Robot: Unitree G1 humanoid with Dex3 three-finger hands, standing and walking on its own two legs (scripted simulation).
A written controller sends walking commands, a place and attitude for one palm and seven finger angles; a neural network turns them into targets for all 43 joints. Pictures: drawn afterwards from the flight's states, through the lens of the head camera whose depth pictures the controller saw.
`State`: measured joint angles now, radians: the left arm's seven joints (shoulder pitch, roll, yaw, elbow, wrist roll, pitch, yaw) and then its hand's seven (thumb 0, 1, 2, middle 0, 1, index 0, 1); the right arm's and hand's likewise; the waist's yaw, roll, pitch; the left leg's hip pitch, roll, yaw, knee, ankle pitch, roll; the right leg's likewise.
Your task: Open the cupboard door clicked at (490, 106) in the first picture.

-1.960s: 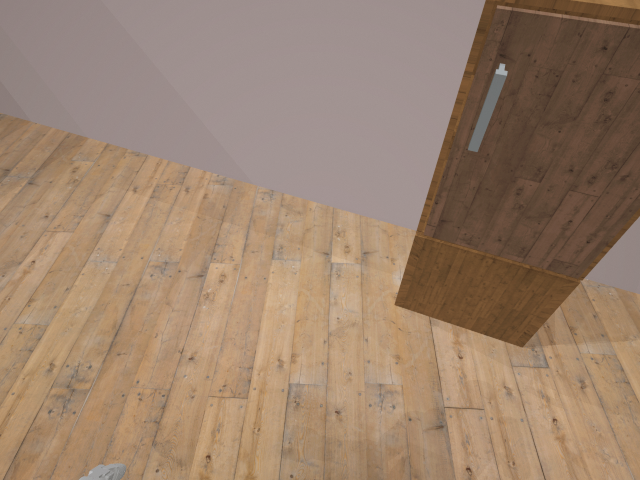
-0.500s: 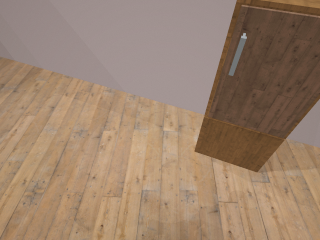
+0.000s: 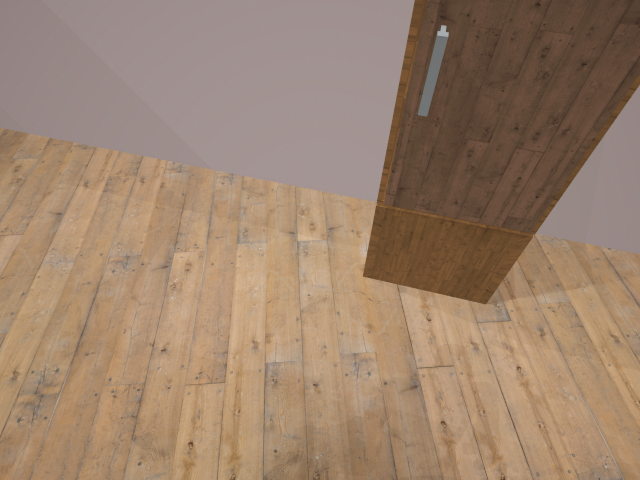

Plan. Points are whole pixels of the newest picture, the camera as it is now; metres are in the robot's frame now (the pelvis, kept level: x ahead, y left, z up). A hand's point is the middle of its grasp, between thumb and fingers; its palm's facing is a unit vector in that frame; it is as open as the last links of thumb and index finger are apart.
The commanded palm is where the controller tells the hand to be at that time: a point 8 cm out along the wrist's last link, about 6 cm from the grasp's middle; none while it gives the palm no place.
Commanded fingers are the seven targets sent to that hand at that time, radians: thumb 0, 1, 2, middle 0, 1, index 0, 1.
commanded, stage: turn to face it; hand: left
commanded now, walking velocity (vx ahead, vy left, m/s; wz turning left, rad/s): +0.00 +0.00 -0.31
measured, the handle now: (432, 72) +0.85 -0.18 +0.08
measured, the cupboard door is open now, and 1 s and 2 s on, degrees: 0 0 0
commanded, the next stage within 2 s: take the last steps up to it in 0.22 s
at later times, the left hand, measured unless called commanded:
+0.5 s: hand out of the picture +0.07 +0.19 -0.16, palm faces -0.13 -0.97 -0.21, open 7.4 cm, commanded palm none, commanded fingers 0.00 0.90 0.90 -0.20 -0.30 -0.20 -0.30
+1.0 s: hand (241, 436) +0.21 +0.13 -0.17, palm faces -0.34 -0.94 -0.09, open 7.4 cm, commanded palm none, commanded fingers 0.00 0.90 0.90 -0.20 -0.30 -0.20 -0.30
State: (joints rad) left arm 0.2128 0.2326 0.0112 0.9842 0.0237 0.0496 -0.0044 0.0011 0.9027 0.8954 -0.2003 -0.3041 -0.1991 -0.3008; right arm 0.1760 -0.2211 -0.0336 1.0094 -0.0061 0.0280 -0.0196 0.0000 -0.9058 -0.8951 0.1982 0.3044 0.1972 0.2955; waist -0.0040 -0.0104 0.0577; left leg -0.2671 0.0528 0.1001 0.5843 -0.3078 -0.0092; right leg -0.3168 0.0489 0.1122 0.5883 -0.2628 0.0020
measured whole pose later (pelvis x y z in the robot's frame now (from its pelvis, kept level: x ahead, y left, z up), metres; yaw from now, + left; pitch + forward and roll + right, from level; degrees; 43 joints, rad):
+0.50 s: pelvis -0.01 +0.01 +0.00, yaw -9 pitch +0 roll -1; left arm 0.26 0.19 0.05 0.98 0.03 0.01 0.01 0.00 0.90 0.90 -0.20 -0.30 -0.20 -0.30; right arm 0.25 -0.19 -0.06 1.03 -0.02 0.04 -0.01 0.00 -0.91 -0.90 0.20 0.30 0.20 0.30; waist -0.01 0.02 0.02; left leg -0.44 0.09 0.09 0.99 -0.46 -0.03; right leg -0.25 0.02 -0.04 0.52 -0.28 -0.03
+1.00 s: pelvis +0.10 -0.02 +0.02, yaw -17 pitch +1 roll -3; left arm 0.18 0.22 0.07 1.04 0.04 0.05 -0.05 0.00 0.91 0.90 -0.19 -0.30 -0.19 -0.30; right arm 0.53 -0.08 -0.02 1.14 -0.03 -0.07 -0.05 0.00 -0.91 -0.90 0.20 0.30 0.20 0.30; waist -0.06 -0.06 0.04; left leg 0.00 0.13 0.22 0.35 -0.34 -0.03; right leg -0.64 -0.09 -0.06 0.98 -0.16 0.04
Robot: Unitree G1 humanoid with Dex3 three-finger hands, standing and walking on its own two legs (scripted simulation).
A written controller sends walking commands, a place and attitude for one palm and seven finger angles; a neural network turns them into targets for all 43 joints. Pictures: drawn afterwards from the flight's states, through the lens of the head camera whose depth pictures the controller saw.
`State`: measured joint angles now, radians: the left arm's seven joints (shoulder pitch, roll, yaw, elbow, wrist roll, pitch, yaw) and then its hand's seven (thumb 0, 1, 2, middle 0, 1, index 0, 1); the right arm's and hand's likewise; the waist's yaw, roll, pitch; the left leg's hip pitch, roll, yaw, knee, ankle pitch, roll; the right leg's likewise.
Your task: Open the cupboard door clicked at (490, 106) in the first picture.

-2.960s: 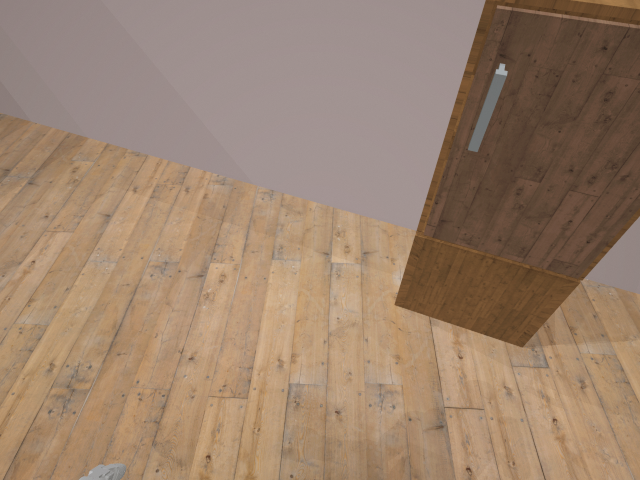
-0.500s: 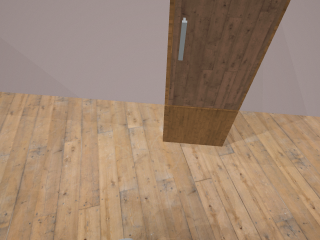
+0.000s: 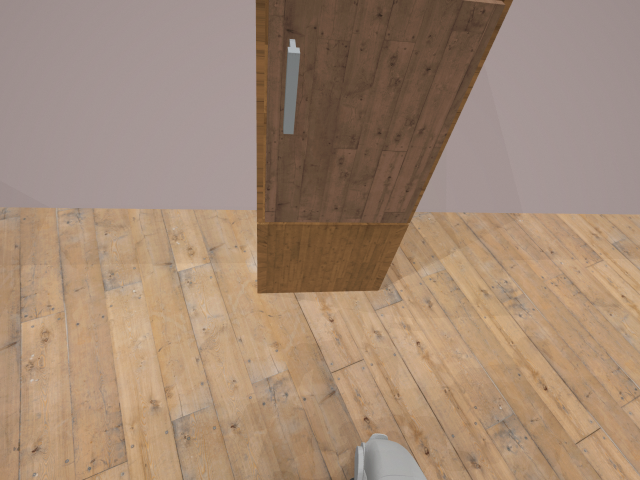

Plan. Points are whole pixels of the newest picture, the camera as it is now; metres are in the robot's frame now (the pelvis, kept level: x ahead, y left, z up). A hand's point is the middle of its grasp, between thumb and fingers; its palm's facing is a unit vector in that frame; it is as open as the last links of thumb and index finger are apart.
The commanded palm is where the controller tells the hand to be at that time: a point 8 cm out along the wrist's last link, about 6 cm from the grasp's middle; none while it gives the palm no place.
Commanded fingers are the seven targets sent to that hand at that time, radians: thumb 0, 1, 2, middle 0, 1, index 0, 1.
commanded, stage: take the last steps up to it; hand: left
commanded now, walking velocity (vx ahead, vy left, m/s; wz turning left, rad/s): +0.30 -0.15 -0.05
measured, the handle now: (290, 88) +0.77 +0.07 +0.07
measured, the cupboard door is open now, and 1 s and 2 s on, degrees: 0 0 0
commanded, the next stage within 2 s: come to a stop and stand still in 0.40 s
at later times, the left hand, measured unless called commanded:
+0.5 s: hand (238, 425) +0.23 +0.11 -0.20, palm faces +0.06 -0.99 -0.15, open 7.3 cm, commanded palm none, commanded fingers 0.00 0.90 0.90 -0.20 -0.30 -0.20 -0.30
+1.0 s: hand (278, 404) +0.26 +0.05 -0.17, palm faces +0.10 -0.96 -0.28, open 7.4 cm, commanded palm none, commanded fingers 0.00 0.90 0.90 -0.20 -0.30 -0.20 -0.30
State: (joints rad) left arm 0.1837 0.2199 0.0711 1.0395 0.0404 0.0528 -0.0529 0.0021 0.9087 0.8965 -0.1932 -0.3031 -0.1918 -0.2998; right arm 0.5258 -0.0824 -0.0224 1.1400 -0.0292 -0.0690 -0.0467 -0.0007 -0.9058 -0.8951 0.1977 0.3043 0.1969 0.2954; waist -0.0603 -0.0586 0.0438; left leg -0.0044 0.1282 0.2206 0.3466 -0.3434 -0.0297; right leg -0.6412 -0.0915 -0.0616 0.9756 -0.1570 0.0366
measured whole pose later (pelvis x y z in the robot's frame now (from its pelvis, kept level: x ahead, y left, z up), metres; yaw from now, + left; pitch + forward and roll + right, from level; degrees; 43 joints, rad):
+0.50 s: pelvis +0.19 -0.07 -0.02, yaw +2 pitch -1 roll -4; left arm 0.23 0.19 0.05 1.06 0.02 -0.02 0.01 -0.01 0.92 0.90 -0.20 -0.30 -0.20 -0.30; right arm 0.20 -0.16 -0.05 0.98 -0.03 -0.04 -0.02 0.00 -0.93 -0.90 0.19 0.30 0.19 0.29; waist -0.02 -0.01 0.01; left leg -0.38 0.11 0.15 0.66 -0.29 0.01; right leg -0.20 0.04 -0.21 0.56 -0.35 -0.06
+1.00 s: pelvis +0.23 -0.14 -0.01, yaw +2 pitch +0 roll +2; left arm 0.23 0.14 0.04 1.01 0.03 0.01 0.04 0.00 0.90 0.90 -0.20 -0.30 -0.20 -0.30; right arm 0.15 -0.23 -0.09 1.02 -0.02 0.08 -0.02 0.00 -0.92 -0.90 0.19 0.30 0.19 0.29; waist 0.02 0.05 0.10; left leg -0.46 0.00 0.01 1.17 -0.45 -0.05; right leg -0.34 -0.09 -0.10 0.58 -0.23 -0.01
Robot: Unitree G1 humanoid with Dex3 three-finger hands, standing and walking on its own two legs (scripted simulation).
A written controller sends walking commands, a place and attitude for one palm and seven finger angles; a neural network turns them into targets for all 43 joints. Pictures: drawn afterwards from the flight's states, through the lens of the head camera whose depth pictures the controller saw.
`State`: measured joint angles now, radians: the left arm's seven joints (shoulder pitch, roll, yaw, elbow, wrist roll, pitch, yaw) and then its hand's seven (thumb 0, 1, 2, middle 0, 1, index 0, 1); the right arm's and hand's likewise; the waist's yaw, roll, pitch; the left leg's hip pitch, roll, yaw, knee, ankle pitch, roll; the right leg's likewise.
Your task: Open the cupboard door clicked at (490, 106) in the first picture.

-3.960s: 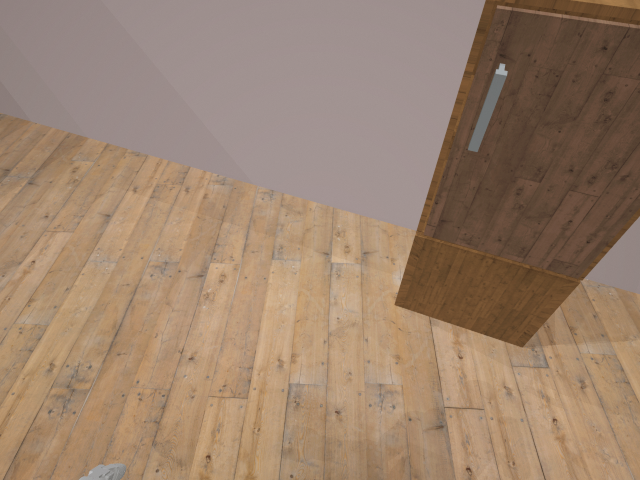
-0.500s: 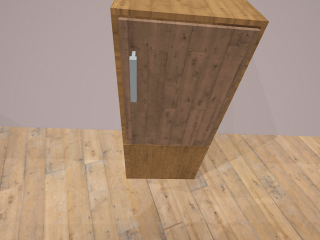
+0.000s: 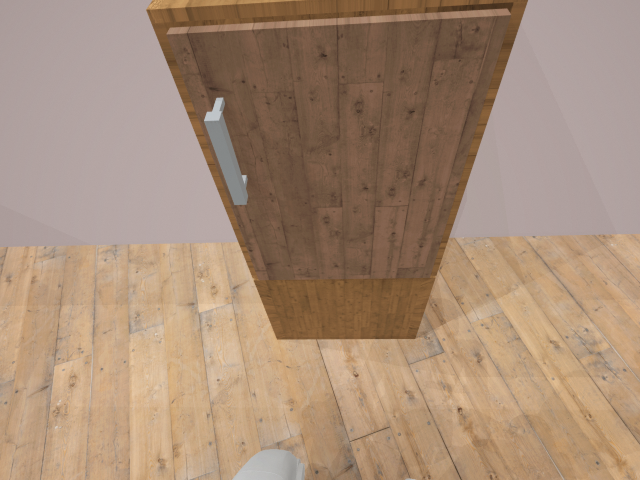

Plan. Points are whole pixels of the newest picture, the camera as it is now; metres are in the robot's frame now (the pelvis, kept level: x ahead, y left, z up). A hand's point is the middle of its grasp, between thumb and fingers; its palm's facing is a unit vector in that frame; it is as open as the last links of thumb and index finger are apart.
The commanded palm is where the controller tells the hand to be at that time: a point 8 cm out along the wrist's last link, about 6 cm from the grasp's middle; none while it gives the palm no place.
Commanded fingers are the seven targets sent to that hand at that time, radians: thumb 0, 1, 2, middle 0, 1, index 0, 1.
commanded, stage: come to a stop and stand still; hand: left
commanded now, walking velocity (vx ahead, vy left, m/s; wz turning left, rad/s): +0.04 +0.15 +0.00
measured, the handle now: (230, 154) +0.54 +0.18 +0.08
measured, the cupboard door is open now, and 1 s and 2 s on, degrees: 0 0 0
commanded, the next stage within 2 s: look again from close up in 0.50 s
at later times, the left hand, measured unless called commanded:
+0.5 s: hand out of the picture -0.03 +0.25 -0.17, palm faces +0.04 -0.99 -0.16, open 7.4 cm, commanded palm none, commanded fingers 0.00 0.90 0.90 -0.20 -0.30 -0.20 -0.30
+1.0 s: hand out of the picture +0.04 +0.21 -0.16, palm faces +0.00 -0.97 -0.25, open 7.3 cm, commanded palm none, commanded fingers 0.00 0.90 0.90 -0.20 -0.30 -0.20 -0.30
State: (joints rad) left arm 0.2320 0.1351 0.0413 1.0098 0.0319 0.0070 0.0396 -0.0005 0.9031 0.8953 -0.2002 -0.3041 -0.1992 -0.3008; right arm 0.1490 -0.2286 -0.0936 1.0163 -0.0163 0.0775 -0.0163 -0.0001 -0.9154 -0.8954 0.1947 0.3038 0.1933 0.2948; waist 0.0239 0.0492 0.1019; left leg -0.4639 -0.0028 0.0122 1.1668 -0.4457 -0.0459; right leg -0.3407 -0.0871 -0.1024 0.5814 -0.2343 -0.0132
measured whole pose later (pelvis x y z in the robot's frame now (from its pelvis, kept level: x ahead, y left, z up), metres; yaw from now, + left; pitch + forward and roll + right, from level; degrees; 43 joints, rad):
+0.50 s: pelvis -0.03 +0.06 +0.02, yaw +0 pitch +1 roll -1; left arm 0.29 0.21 0.05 1.08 0.03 0.03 0.00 0.00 0.91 0.90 -0.20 -0.30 -0.19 -0.30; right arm 0.34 -0.12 -0.02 1.08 -0.02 -0.01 -0.04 0.00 -0.92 -0.90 0.20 0.30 0.20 0.30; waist 0.00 -0.06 -0.01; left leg -0.13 0.01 0.05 0.34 -0.23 0.03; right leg -0.40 -0.02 -0.02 0.85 -0.34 0.04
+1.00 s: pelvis -0.01 +0.03 +0.00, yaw -1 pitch +0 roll +1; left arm 0.23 0.15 0.00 1.08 0.01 -0.03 0.04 0.00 0.92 0.90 -0.20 -0.30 -0.20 -0.30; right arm 0.29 -0.15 -0.01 1.09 -0.02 -0.02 -0.04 0.02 -0.93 -0.90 0.20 0.30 0.20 0.30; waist -0.02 0.04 0.01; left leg -0.16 0.03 0.06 0.52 -0.35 -0.02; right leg -0.23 -0.01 -0.03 0.58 -0.35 -0.02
